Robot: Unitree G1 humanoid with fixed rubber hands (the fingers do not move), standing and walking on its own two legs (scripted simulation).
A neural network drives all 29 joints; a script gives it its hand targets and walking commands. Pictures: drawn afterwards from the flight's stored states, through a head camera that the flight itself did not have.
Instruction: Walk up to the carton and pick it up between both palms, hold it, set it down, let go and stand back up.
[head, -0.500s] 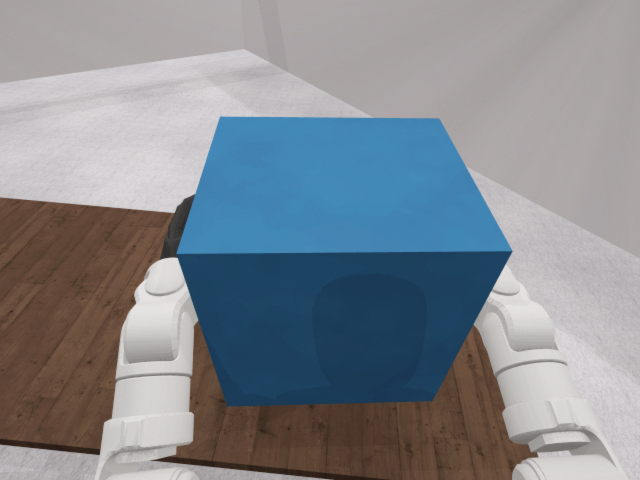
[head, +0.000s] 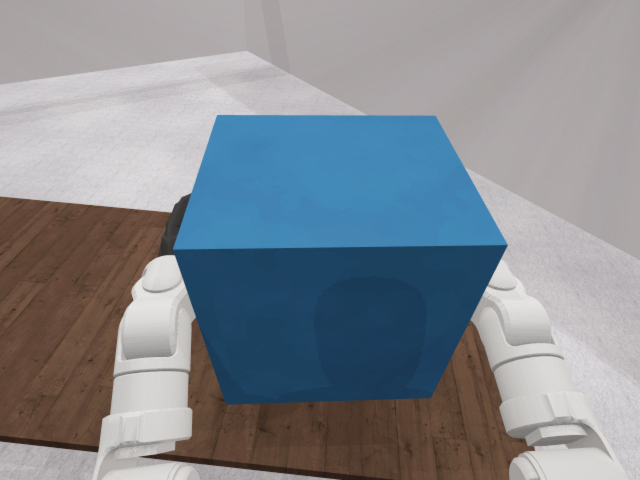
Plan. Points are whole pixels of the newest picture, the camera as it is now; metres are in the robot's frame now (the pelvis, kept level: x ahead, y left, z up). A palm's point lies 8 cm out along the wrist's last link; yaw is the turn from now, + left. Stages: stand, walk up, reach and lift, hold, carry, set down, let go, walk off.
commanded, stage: hold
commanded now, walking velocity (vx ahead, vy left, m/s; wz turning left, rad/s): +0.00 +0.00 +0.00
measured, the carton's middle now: (328, 262) +0.36 +0.00 +0.14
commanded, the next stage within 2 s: none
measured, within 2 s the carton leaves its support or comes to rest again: neither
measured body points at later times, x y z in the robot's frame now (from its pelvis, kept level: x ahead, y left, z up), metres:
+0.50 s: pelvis +0.00 +0.00 +0.00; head -0.03 +0.03 +0.45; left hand +0.37 +0.18 +0.15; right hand +0.37 -0.18 +0.16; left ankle +0.01 +0.12 -0.75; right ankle +0.01 -0.13 -0.75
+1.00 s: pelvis +0.00 +0.00 +0.00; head -0.03 +0.02 +0.45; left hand +0.37 +0.18 +0.15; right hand +0.37 -0.18 +0.16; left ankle +0.01 +0.12 -0.75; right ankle +0.01 -0.13 -0.75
